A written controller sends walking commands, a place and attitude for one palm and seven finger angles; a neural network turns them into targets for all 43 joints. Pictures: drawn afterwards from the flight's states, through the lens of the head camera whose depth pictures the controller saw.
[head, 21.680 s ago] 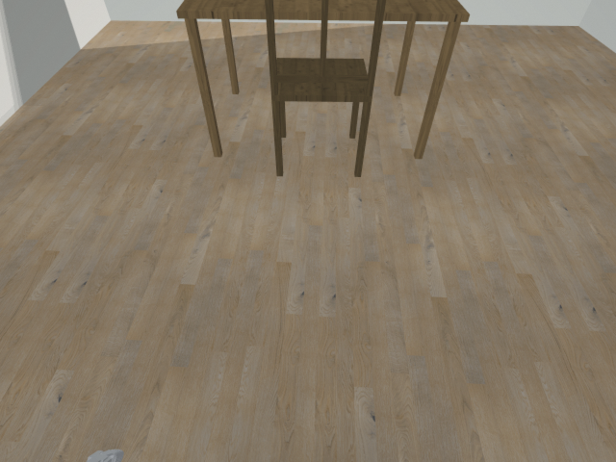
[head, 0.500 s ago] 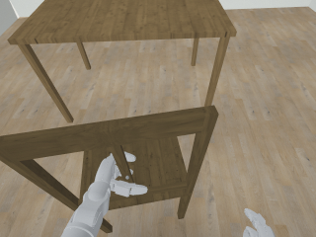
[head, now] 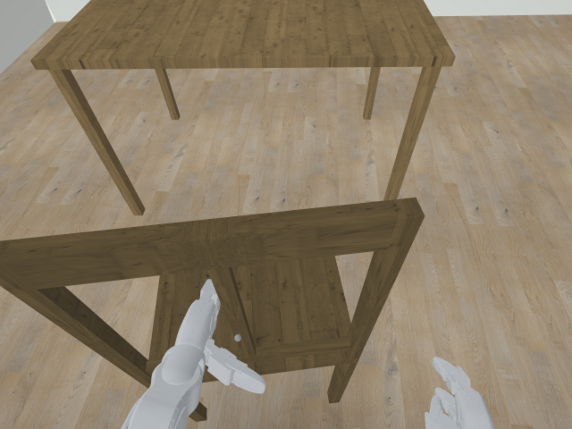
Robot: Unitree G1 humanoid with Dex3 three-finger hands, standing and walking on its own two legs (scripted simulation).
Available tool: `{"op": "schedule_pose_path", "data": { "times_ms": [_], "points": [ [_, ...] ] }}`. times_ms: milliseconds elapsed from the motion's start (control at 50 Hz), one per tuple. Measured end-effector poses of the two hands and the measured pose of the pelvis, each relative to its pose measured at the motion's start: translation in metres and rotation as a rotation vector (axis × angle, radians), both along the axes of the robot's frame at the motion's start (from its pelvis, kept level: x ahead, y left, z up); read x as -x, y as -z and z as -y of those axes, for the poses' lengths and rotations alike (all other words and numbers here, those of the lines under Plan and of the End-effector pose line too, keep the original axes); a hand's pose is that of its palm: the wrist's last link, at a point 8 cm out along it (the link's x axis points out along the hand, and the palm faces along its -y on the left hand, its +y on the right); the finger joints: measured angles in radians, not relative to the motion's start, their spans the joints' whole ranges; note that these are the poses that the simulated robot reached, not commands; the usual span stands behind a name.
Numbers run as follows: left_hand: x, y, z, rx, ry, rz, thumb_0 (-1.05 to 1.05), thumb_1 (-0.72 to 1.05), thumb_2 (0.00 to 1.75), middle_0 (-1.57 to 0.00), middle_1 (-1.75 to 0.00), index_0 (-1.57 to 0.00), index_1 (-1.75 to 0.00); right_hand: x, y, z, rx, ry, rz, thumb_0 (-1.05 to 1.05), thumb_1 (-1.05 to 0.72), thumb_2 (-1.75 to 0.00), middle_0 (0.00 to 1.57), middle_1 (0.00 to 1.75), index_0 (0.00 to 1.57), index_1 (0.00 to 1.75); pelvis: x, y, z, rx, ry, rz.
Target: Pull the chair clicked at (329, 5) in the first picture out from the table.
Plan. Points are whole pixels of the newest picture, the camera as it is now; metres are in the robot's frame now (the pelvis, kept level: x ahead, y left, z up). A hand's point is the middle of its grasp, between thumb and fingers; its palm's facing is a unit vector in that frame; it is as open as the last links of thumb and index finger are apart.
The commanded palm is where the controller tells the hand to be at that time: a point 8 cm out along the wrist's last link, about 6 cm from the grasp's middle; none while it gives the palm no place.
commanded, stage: draw the fingers out of the gap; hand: left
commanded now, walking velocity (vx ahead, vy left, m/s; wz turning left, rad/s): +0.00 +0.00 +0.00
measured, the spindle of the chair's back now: (237, 317) +0.29 +0.09 -0.03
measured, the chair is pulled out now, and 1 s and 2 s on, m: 0.61 0.61 0.61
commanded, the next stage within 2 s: draw the hand back to the body in 0.74 s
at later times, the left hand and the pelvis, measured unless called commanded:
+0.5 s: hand (233, 400) +0.18 +0.08 -0.03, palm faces -0.12 -0.98 -0.16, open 17.5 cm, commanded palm +0.16 +0.13 -0.01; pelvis +0.00 +0.00 -0.02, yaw +1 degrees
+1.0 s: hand (205, 425) +0.14 +0.10 +0.01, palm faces +0.06 -1.00 +0.01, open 17.4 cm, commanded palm +0.11 +0.16 +0.02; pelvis -0.01 +0.00 -0.04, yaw +1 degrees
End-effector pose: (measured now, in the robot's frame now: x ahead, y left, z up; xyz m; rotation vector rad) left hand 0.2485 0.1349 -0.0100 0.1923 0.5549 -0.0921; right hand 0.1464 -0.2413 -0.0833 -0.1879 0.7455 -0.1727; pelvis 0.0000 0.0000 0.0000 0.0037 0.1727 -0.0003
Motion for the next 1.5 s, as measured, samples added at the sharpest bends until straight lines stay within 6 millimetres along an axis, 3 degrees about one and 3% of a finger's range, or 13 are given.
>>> {"op": "schedule_pose_path", "data": {
  "times_ms": [320, 480, 900, 1020, 1120, 1240, 1380, 1500],
  "points": [
    [0.061, 0.003, -0.006, -0.011, -0.029, -0.020, -0.01, -0.54, 0.20, 0.00, 0.00, 0.00, 0.00, -0.010, 0.000, -0.003, 0.013, -0.018, 0.059, 0.01, -0.90, -0.90, 0.21, 0.30, 0.20, 0.30, -0.001, 0.011, 0.000, 0.005, -0.014, -0.023],
    [0.079, 0.002, 0.002, -0.006, -0.019, -0.018, -0.01, -0.54, 0.20, 0.00, 0.00, 0.00, 0.00, -0.018, 0.001, -0.012, 0.000, -0.042, 0.101, 0.02, -0.90, -0.90, 0.21, 0.30, 0.20, 0.30, 0.002, 0.017, -0.001, 0.002, -0.018, -0.025],
    [0.133, -0.005, -0.007, 0.041, -0.077, -0.040, -0.01, -0.54, 0.20, 0.00, 0.00, 0.00, 0.00, -0.024, -0.004, -0.011, 0.015, -0.013, 0.165, 0.02, -0.90, -0.90, 0.21, 0.30, 0.20, 0.30, 0.003, 0.028, -0.002, 0.009, -0.018, -0.040],
    [0.125, -0.032, -0.024, 0.184, -0.193, 0.256, -0.01, -0.53, 0.21, -0.01, 0.00, -0.01, 0.00, -0.026, 0.005, -0.015, 0.011, -0.042, 0.189, 0.02, -0.90, -0.90, 0.20, 0.30, 0.20, 0.30, 0.010, 0.039, -0.002, 0.014, -0.025, -0.059],
    [0.117, -0.056, -0.036, 0.171, -0.145, 0.518, -0.01, -0.54, 0.21, 0.00, 0.00, 0.00, 0.00, -0.026, 0.025, -0.020, -0.025, -0.066, 0.163, 0.01, -0.90, -0.90, 0.20, 0.30, 0.20, 0.30, 0.018, 0.050, -0.001, 0.015, -0.020, -0.078],
    [0.120, -0.060, -0.046, 0.132, -0.084, 0.445, -0.01, -0.55, 0.20, 0.00, 0.00, 0.00, 0.00, -0.021, 0.032, -0.028, -0.083, -0.022, 0.126, 0.02, -0.90, -0.90, 0.21, 0.30, 0.20, 0.30, 0.020, 0.047, -0.002, 0.015, -0.011, -0.051],
    [0.123, -0.096, -0.067, 0.090, -0.135, 0.506, -0.01, -0.52, 0.22, -0.01, -0.01, -0.01, -0.01, -0.017, 0.017, -0.029, -0.085, -0.005, 0.147, 0.02, -0.90, -0.90, 0.21, 0.30, 0.20, 0.30, 0.015, 0.030, -0.002, 0.021, -0.022, -0.016],
    [0.126, -0.113, -0.090, -0.161, -0.229, 0.423, -0.01, -0.39, 0.28, -0.03, -0.03, -0.02, -0.03, -0.017, -0.002, -0.023, -0.044, -0.006, 0.128, 0.02, -0.90, -0.90, 0.21, 0.30, 0.20, 0.30, 0.008, 0.010, -0.001, 0.017, -0.022, 0.058]
  ]
}}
